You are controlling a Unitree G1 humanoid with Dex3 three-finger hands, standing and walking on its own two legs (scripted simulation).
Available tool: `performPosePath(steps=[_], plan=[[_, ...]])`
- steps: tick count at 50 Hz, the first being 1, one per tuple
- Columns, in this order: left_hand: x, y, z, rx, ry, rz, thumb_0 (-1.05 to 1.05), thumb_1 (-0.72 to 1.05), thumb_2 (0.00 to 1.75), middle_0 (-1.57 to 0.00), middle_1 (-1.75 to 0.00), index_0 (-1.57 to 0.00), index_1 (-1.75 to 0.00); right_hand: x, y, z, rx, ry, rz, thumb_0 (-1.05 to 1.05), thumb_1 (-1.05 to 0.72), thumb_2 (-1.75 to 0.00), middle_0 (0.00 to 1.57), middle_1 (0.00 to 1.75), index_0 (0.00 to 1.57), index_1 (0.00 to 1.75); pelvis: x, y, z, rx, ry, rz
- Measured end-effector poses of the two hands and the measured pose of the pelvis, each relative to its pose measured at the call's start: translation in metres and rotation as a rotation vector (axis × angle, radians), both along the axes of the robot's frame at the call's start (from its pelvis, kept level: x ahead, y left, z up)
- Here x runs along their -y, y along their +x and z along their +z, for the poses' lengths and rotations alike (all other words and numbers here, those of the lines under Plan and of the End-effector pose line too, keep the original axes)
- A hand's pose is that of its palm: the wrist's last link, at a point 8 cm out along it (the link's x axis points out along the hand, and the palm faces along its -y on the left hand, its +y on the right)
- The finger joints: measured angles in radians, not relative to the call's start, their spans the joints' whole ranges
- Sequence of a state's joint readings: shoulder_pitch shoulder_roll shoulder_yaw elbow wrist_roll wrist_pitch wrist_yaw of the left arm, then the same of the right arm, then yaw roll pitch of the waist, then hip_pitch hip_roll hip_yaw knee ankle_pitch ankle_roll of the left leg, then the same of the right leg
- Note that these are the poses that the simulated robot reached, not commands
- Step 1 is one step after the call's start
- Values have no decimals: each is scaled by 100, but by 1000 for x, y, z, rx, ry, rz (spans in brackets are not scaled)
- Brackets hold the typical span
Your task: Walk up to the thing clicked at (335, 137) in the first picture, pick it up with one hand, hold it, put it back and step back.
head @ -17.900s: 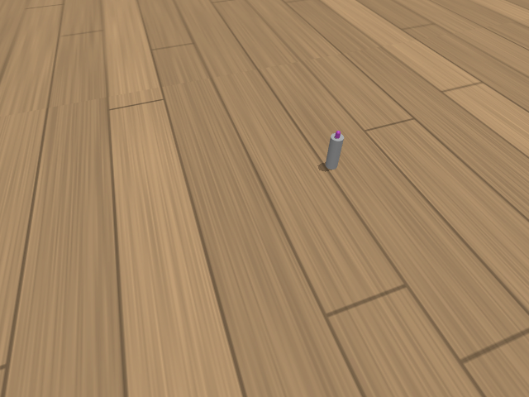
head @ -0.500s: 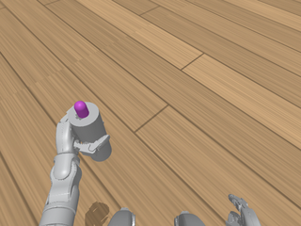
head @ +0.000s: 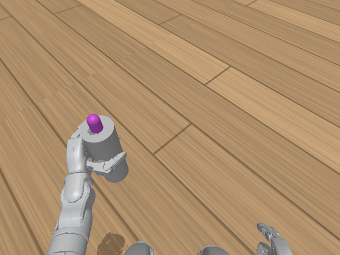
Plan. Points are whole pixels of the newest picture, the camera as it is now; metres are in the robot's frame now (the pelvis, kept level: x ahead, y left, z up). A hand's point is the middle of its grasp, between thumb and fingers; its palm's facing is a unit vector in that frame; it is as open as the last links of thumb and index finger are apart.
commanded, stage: hold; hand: left
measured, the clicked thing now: (106, 149) +0.34 +0.17 +0.05
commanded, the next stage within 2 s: none
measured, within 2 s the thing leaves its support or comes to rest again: neither
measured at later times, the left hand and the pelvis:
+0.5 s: hand (106, 147) +0.33 +0.17 +0.06, palm faces +0.16 -0.99 +0.03, open 9.7 cm; pelvis +0.00 +0.00 +0.01, yaw +0 degrees
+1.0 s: hand (104, 150) +0.33 +0.17 +0.07, palm faces +0.17 -0.99 +0.03, open 9.7 cm; pelvis +0.00 +0.00 +0.01, yaw +0 degrees
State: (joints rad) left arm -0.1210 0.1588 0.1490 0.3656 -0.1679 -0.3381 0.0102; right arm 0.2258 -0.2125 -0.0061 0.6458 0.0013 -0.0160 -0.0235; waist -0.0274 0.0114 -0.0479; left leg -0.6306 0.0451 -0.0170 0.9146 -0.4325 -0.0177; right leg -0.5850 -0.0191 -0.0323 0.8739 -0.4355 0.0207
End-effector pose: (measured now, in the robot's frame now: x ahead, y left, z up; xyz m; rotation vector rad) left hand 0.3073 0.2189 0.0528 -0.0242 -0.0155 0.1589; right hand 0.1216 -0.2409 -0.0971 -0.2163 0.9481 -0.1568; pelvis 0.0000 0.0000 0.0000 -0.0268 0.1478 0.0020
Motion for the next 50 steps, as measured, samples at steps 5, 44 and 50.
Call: performPosePath(steps=[5,44,50], plan=[[1,-1,3,1,-1,-2,0,-35,111,-75,-106,-73,-104,-1,3,2,6,2,3,1,-91,-90,20,30,20,29,0,1,2,8,0,1],[3,-10,11,6,7,3,0,-35,111,-75,-106,-73,-104,2,3,10,18,4,9,1,-91,-90,20,30,20,29,2,-2,8,37,4,3],[0,-10,11,9,0,10,0,-35,111,-75,-106,-73,-104,1,1,10,18,8,8,1,-91,-90,20,30,20,29,2,-3,8,37,3,4]])
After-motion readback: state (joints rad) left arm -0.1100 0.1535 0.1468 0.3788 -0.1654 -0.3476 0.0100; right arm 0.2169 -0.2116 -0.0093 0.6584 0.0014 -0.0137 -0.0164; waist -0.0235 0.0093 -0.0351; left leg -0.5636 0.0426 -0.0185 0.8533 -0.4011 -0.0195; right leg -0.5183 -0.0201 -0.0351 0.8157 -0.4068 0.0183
